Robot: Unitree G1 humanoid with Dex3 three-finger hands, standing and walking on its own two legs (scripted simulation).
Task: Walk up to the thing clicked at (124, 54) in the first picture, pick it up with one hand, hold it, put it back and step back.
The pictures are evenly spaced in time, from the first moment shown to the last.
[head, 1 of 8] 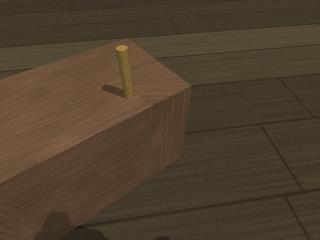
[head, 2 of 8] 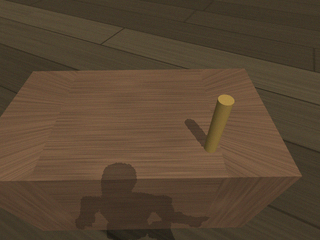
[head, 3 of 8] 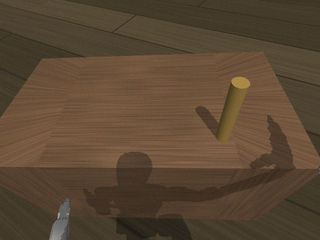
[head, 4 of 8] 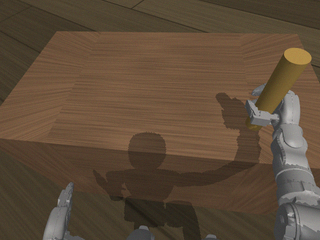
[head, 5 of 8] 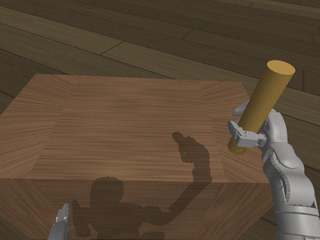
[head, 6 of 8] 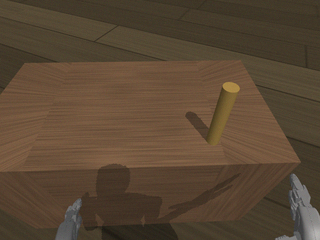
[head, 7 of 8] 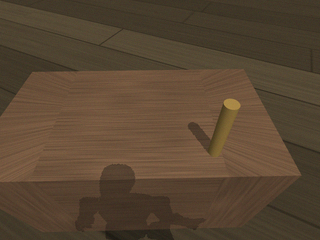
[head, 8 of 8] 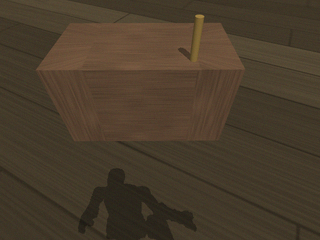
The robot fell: no
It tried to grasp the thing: yes
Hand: right
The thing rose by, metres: 0.22
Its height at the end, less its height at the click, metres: +0.00
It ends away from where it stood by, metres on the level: 0.02
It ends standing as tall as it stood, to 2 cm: yes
